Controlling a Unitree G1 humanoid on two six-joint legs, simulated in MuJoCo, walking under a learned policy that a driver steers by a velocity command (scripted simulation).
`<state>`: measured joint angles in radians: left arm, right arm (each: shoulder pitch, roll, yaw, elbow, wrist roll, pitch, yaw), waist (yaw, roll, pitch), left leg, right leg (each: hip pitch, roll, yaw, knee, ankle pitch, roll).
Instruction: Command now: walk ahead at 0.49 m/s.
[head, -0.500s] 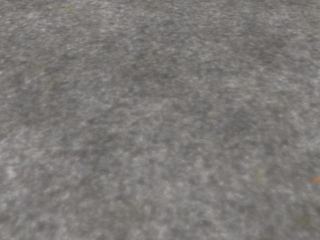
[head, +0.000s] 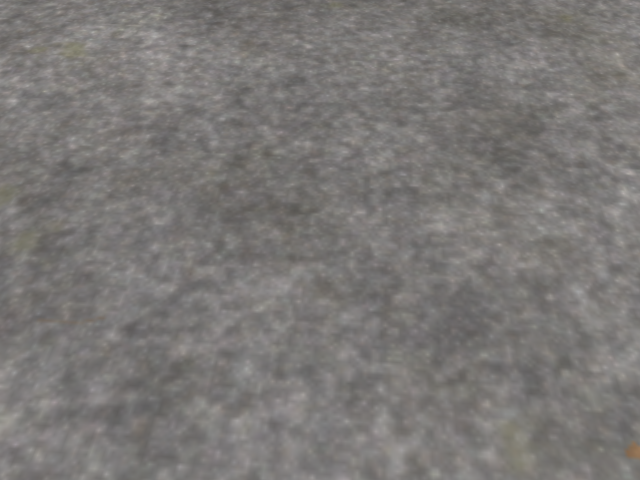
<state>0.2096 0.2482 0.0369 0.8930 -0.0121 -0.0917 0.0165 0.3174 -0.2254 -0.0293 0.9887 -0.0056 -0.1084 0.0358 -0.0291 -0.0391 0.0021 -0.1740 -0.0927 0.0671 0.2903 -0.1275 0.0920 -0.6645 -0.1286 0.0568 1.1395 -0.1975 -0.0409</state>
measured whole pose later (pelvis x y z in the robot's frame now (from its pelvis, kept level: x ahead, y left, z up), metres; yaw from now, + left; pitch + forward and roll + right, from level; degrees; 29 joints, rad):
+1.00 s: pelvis +0.55 -0.01 -0.01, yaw -2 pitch +1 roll +0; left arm 0.31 0.25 0.06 0.97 -0.04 -0.08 0.01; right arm 0.17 -0.23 -0.05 0.90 0.00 -0.11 0.03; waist 0.00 -0.04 0.03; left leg -0.33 -0.01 0.10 0.46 -0.16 0.06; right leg -0.44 -0.05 0.06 1.19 -0.34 -0.05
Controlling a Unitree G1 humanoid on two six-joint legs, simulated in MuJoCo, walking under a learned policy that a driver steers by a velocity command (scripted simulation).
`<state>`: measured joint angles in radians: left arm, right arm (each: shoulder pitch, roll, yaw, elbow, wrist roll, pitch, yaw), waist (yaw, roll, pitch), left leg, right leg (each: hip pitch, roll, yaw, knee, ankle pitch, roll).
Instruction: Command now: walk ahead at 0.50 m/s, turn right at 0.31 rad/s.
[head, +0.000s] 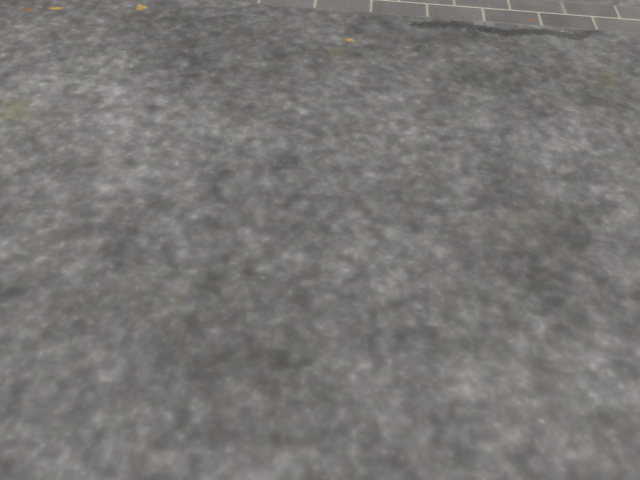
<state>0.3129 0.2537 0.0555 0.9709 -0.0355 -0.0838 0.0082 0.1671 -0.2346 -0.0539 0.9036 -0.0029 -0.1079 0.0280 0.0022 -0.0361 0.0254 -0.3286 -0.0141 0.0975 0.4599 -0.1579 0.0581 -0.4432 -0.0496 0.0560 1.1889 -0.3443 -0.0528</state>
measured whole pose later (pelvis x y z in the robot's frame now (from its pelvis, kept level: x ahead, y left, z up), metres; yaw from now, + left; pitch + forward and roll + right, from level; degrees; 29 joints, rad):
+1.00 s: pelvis +0.51 -0.10 -0.01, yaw -31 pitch +2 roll +0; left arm 0.25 0.29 0.07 0.74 -0.01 0.00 0.03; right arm 0.06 -0.24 -0.04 0.76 -0.02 -0.08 0.02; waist 0.02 -0.02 0.04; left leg -0.46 -0.05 -0.02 0.50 -0.08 0.03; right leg -0.38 0.09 0.14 1.11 -0.57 0.03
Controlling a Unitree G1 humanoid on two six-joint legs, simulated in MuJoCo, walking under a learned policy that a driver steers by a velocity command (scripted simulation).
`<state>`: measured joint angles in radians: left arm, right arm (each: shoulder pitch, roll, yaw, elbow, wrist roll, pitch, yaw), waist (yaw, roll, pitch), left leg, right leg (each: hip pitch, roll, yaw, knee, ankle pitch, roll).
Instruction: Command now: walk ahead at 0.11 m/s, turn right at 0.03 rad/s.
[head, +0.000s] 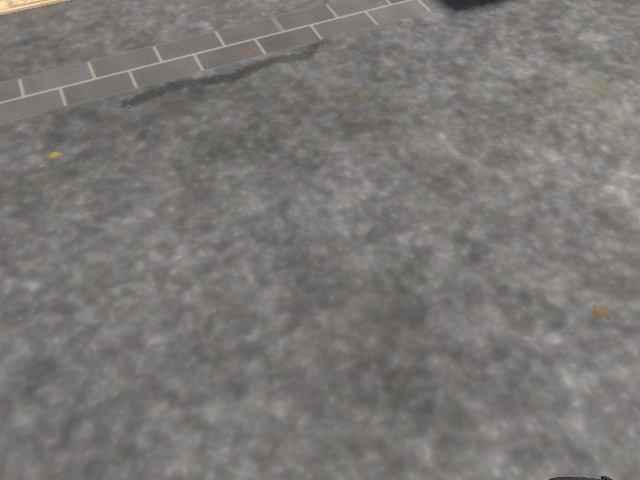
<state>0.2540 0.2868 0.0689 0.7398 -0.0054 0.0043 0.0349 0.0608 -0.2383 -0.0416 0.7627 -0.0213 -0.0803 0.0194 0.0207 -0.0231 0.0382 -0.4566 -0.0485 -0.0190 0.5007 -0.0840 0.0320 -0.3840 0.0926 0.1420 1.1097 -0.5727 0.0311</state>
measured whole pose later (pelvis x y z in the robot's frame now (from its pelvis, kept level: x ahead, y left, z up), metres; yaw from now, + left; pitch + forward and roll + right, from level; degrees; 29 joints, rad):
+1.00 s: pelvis +0.03 +0.03 +0.01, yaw +29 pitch +2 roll -1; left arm 0.17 0.29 0.07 0.72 0.00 0.01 0.03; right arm 0.15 -0.29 -0.05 0.64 -0.01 0.03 -0.01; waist -0.01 -0.02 0.02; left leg -0.30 -0.07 -0.09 0.48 -0.21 0.06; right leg -0.45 -0.03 0.05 0.82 -0.36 0.08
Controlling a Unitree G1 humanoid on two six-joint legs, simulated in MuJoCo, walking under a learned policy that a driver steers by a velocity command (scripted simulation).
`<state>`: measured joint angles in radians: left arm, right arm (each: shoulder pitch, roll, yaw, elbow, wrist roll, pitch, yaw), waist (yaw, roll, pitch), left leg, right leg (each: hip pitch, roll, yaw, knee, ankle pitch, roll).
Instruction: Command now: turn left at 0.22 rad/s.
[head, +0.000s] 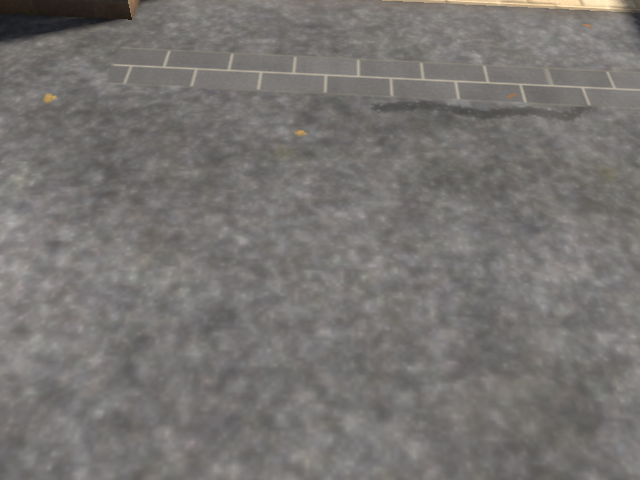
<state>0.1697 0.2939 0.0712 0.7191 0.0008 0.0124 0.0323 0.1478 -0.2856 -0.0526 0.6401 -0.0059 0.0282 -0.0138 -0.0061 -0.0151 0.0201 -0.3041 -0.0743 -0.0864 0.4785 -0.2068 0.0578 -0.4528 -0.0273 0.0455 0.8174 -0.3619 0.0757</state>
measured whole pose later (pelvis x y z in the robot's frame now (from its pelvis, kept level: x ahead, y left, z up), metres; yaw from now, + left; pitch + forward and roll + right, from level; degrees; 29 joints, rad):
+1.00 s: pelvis +0.09 +0.00 +0.00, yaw +1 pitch +1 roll +0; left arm 0.32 0.28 0.05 0.78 -0.04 -0.05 0.01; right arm 0.33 -0.25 -0.06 0.78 0.01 -0.09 0.02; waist -0.01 -0.04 -0.01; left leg -0.22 -0.03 0.02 0.53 -0.32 0.06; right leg -0.35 0.00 0.04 0.98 -0.45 -0.04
